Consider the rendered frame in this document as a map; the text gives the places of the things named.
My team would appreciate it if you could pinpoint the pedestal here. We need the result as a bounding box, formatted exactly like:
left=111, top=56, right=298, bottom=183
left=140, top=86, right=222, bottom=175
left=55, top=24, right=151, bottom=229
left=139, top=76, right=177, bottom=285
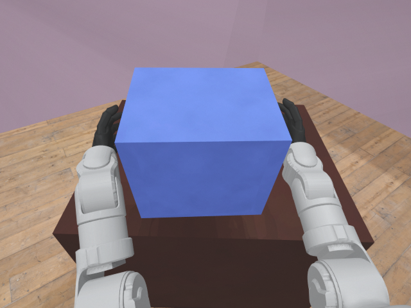
left=53, top=100, right=374, bottom=308

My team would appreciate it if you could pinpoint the robot left hand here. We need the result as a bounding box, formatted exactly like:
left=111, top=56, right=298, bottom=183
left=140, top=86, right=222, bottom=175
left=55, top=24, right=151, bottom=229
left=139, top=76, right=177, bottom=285
left=92, top=105, right=123, bottom=153

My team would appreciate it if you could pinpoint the robot right forearm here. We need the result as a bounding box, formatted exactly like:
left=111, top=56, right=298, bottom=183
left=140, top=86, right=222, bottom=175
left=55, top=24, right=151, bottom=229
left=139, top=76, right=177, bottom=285
left=282, top=142, right=390, bottom=304

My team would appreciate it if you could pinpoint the right robot upper arm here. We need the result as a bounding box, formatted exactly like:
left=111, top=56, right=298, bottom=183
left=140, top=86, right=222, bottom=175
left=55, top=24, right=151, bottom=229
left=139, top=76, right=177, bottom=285
left=308, top=258, right=411, bottom=308

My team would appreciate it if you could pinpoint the carton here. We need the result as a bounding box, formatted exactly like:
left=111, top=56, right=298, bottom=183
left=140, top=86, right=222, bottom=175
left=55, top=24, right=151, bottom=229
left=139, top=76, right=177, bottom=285
left=114, top=67, right=292, bottom=218

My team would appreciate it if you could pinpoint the robot right hand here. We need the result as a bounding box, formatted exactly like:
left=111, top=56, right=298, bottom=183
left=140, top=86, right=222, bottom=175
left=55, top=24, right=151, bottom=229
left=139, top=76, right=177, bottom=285
left=277, top=98, right=306, bottom=144

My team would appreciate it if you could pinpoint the robot left forearm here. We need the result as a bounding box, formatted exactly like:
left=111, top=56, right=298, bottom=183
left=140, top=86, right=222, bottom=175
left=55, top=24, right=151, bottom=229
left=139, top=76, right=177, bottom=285
left=74, top=146, right=134, bottom=308

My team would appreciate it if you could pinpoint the left robot upper arm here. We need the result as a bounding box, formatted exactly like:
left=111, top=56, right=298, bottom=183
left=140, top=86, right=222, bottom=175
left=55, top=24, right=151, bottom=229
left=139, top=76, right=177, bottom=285
left=75, top=271, right=151, bottom=308

